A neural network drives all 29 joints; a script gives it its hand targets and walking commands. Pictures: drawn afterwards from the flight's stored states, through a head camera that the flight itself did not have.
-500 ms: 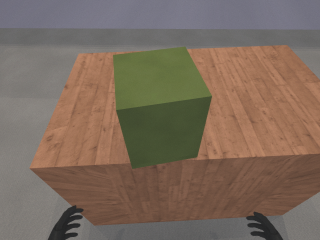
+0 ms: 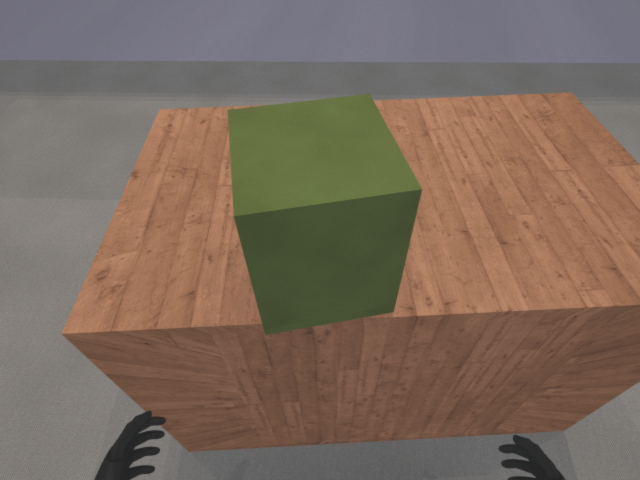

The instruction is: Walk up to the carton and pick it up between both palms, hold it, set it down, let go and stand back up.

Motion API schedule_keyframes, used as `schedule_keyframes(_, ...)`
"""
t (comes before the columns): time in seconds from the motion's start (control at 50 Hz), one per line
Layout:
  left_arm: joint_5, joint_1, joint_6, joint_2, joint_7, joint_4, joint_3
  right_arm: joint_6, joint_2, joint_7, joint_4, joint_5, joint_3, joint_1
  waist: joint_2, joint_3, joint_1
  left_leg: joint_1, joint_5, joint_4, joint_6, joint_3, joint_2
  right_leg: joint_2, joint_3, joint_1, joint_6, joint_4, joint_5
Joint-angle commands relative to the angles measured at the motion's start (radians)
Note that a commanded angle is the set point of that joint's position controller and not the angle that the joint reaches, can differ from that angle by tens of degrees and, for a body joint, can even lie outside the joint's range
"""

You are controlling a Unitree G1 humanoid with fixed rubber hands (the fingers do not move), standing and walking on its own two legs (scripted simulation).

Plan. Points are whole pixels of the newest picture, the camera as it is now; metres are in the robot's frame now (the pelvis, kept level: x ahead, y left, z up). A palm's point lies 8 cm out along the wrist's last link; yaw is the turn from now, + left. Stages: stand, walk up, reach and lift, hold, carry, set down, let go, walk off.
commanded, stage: stand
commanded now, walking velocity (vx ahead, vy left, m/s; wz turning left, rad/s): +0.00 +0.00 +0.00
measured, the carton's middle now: (316, 217) +0.46 +0.02 +0.07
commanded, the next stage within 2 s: none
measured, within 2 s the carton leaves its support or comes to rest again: neither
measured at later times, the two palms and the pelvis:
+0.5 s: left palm out of the picture +0.13 +0.29 -0.07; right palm out of the picture +0.10 -0.26 -0.10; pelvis -0.01 +0.01 +0.00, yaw +0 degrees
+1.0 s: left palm out of the picture +0.12 +0.30 -0.08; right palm out of the picture +0.09 -0.26 -0.10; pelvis -0.01 +0.02 +0.00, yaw +0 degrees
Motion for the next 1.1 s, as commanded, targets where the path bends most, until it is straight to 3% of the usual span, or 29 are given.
schedule_keyframes(0.0, -0.013, -0.027, -0.034, 0.209, 0.008, 0.018, 0.052, -0.022, -0.25, -0.005, -0.057, -0.001, -0.078, -0.086, 0.041, -0.062, 0.006, 0.01, 0.232, -0.122, 0.081, -0.102, 0.091, -0.084, 0.087, 0.061, -0.075, -0.128, 0.213)
schedule_keyframes(0.02, -0.005, -0.032, -0.036, 0.218, 0.006, 0.02, 0.051, -0.023, -0.235, -0.005, -0.061, 0.009, -0.077, -0.088, 0.037, -0.08, -0.004, 0.02, 0.227, -0.12, 0.074, -0.097, 0.087, -0.087, 0.091, 0.064, -0.075, -0.127, 0.198)
schedule_keyframes(0.14, -0.003, -0.04, -0.033, 0.213, 0.007, 0.029, 0.05, -0.024, -0.238, 0.0, -0.045, 0.002, -0.079, -0.085, 0.006, -0.054, 0.008, 0.002, 0.174, -0.147, 0.07, -0.105, 0.086, -0.092, 0.091, 0.067, -0.075, -0.15, 0.165)
schedule_keyframes(0.18, -0.008, -0.041, -0.031, 0.217, 0.007, 0.03, 0.047, -0.023, -0.231, 0.001, -0.044, 0.001, -0.075, -0.081, 0.03, -0.042, -0.003, 0.003, 0.173, -0.146, 0.071, -0.095, 0.085, -0.098, 0.102, 0.042, -0.079, -0.16, 0.149)
schedule_keyframes(0.26, -0.003, -0.053, -0.034, 0.226, 0.008, 0.039, 0.051, -0.017, -0.239, -0.001, -0.034, 0.001, -0.076, -0.094, -0.007, -0.019, -0.005, -0.004, 0.132, -0.169, 0.064, -0.104, 0.084, -0.09, 0.1, 0.033, -0.075, -0.188, 0.103)
schedule_keyframes(0.28, -0.005, -0.046, -0.033, 0.211, 0.003, 0.035, 0.051, -0.016, -0.256, -0.003, -0.029, -0.006, -0.078, -0.101, 0.033, -0.01, 0.008, -0.014, 0.107, -0.168, 0.072, -0.112, 0.093, -0.082, 0.094, 0.029, -0.074, -0.179, 0.091)
schedule_keyframes(0.3, -0.001, -0.045, -0.032, 0.213, 0.005, 0.046, 0.049, -0.019, -0.245, 0.0, -0.025, -0.001, -0.079, -0.097, 0.008, -0.025, 0.002, -0.006, 0.095, -0.179, 0.068, -0.117, 0.091, -0.089, 0.1, 0.034, -0.075, -0.183, 0.084)
schedule_keyframes(0.34, -0.011, -0.043, -0.027, 0.209, 0.005, 0.05, 0.048, -0.02, -0.248, 0.001, -0.021, -0.004, -0.076, -0.095, 0.057, -0.002, 0.006, -0.033, 0.068, -0.206, 0.071, -0.123, 0.096, -0.08, 0.087, 0.05, -0.074, -0.175, 0.094)
schedule_keyframes(0.36, -0.008, -0.045, -0.028, 0.207, 0.003, 0.051, 0.046, -0.019, -0.239, 0.004, -0.02, -0.003, -0.069, -0.099, 0.057, -0.007, 0.006, -0.037, 0.08, -0.203, 0.07, -0.121, 0.096, -0.08, 0.088, 0.046, -0.076, -0.178, 0.092)
schedule_keyframes(0.38, -0.005, -0.037, -0.032, 0.213, 0.003, 0.054, 0.048, -0.02, -0.249, 0.001, -0.006, -0.001, -0.073, -0.086, 0.022, -0.018, 0.003, -0.026, 0.083, -0.208, 0.07, -0.132, 0.102, -0.078, 0.085, 0.052, -0.072, -0.179, 0.087)
schedule_keyframes(0.46, -0.008, -0.052, -0.025, 0.205, 0.005, 0.063, 0.047, -0.021, -0.245, 0.003, -0.009, 0.0, -0.071, -0.121, 0.052, -0.008, 0.011, -0.03, 0.101, -0.216, 0.07, -0.129, 0.106, -0.071, 0.073, 0.068, -0.068, -0.165, 0.122)
schedule_keyframes(0.48, -0.005, -0.033, -0.03, 0.219, 0.006, 0.073, 0.051, -0.025, -0.23, 0.0, -0.002, 0.005, -0.069, -0.086, 0.051, -0.041, -0.003, -0.002, 0.146, -0.213, 0.069, -0.126, 0.102, -0.077, 0.083, 0.079, -0.067, -0.162, 0.142)
schedule_keyframes(0.5, -0.012, -0.051, -0.028, 0.217, 0.006, 0.075, 0.049, -0.028, -0.24, 0.001, 0.0, -0.001, -0.066, -0.094, 0.063, -0.024, 0.008, -0.022, 0.137, -0.219, 0.073, -0.138, 0.11, -0.078, 0.082, 0.085, -0.066, -0.157, 0.143)
schedule_keyframes(0.54, -0.013, -0.054, -0.024, 0.202, 0.006, 0.082, 0.04, -0.024, -0.251, 0.001, 0.002, 0.003, -0.07, -0.116, 0.043, -0.041, 0.011, 0.001, 0.186, -0.205, 0.066, -0.133, 0.108, -0.081, 0.075, 0.083, -0.067, -0.163, 0.165)
schedule_keyframes(0.62, -0.012, -0.047, -0.023, 0.198, 0.003, 0.088, 0.04, -0.028, -0.252, -0.003, 0.01, -0.002, -0.067, -0.106, 0.076, -0.033, 0.013, 0.001, 0.173, -0.224, 0.072, -0.136, 0.122, -0.075, 0.074, 0.086, -0.063, -0.166, 0.165)
schedule_keyframes(0.64, -0.013, -0.043, -0.022, 0.211, 0.004, 0.097, 0.042, -0.027, -0.248, -0.002, 0.012, 0.003, -0.07, -0.109, 0.049, -0.028, 0.011, -0.011, 0.168, -0.224, 0.073, -0.144, 0.121, -0.072, 0.069, 0.093, -0.059, -0.174, 0.155)
schedule_keyframes(0.66, -0.013, -0.039, -0.022, 0.197, 0.004, 0.095, 0.037, -0.025, -0.249, -0.003, 0.01, 0.005, -0.067, -0.117, 0.065, -0.018, 0.014, -0.017, 0.165, -0.235, 0.075, -0.147, 0.117, -0.074, 0.074, 0.085, -0.064, -0.168, 0.173)
schedule_keyframes(0.68, -0.012, -0.035, -0.022, 0.201, 0.005, 0.099, 0.04, -0.026, -0.247, -0.004, 0.013, 0.002, -0.07, -0.117, 0.039, -0.05, 0.012, -0.005, 0.164, -0.221, 0.074, -0.141, 0.123, -0.075, 0.075, 0.103, -0.061, -0.168, 0.17)
schedule_keyframes(0.72, -0.015, -0.052, -0.022, 0.197, 0.005, 0.1, 0.038, -0.024, -0.263, -0.008, 0.027, -0.002, -0.069, -0.106, 0.055, -0.037, 0.01, 0.003, 0.173, -0.218, 0.074, -0.137, 0.113, -0.076, 0.073, 0.089, -0.058, -0.16, 0.19)
schedule_keyframes(0.74, -0.008, -0.051, -0.025, 0.196, 0.005, 0.098, 0.039, -0.023, -0.255, -0.007, 0.028, 0.005, -0.068, -0.108, 0.037, -0.041, 0.012, 0.001, 0.192, -0.218, 0.07, -0.139, 0.118, -0.079, 0.079, 0.092, -0.061, -0.165, 0.2)
schedule_keyframes(0.78, -0.016, -0.05, -0.023, 0.204, 0.006, 0.112, 0.039, -0.025, -0.263, -0.005, 0.022, 0.004, -0.067, -0.103, 0.063, -0.036, 0.002, 0.015, 0.209, -0.225, 0.069, -0.13, 0.115, -0.076, 0.075, 0.093, -0.061, -0.166, 0.216)
schedule_keyframes(0.8, -0.019, -0.042, -0.027, 0.191, 0.004, 0.112, 0.033, -0.025, -0.257, -0.003, 0.026, 0.004, -0.068, -0.117, 0.079, -0.042, 0.018, 0.003, 0.208, -0.218, 0.077, -0.15, 0.122, -0.075, 0.071, 0.101, -0.06, -0.161, 0.192)
schedule_keyframes(0.84, -0.015, -0.052, -0.029, 0.203, 0.003, 0.121, 0.04, -0.024, -0.249, -0.003, 0.032, 0.007, -0.065, -0.111, 0.035, -0.06, 0.013, 0.004, 0.19, -0.233, 0.074, -0.142, 0.121, -0.079, 0.073, 0.123, -0.06, -0.169, 0.181)
schedule_keyframes(0.86, -0.02, -0.042, -0.025, 0.205, 0.003, 0.124, 0.035, -0.023, -0.27, -0.003, 0.032, 0.006, -0.071, -0.121, 0.063, -0.036, 0.014, 0.003, 0.204, -0.234, 0.076, -0.14, 0.12, -0.073, 0.074, 0.099, -0.06, -0.163, 0.186)
schedule_keyframes(0.9, -0.019, -0.05, -0.021, 0.191, 0.004, 0.124, 0.037, -0.028, -0.266, -0.003, 0.039, 0.0, -0.065, -0.115, 0.048, -0.032, 0.017, 0.004, 0.171, -0.249, 0.07, -0.146, 0.118, -0.077, 0.07, 0.106, -0.057, -0.175, 0.17)
schedule_keyframes(0.96, -0.018, -0.039, -0.018, 0.198, 0.004, 0.141, 0.032, -0.024, -0.263, -0.007, 0.04, 0.003, -0.069, -0.122, 0.08, -0.017, 0.009, 0.0, 0.127, -0.249, 0.073, -0.154, 0.121, -0.075, 0.077, 0.097, -0.061, -0.19, 0.156)
schedule_keyframes(1.0, -0.016, -0.051, -0.021, 0.199, 0.004, 0.143, 0.035, -0.02, -0.248, -0.003, 0.046, 0.007, -0.063, -0.125, 0.052, -0.03, 0.015, -0.002, 0.123, -0.253, 0.064, -0.136, 0.113, -0.077, 0.073, 0.095, -0.058, -0.2, 0.142)
schedule_keyframes(1.08, -0.013, -0.055, -0.023, 0.211, 0.003, 0.155, 0.037, -0.023, -0.238, -0.004, 0.058, 0.006, -0.056, -0.105, 0.066, -0.015, 0.007, 0.001, 0.159, -0.256, 0.065, -0.14, 0.112, -0.082, 0.081, 0.105, -0.058, -0.195, 0.176)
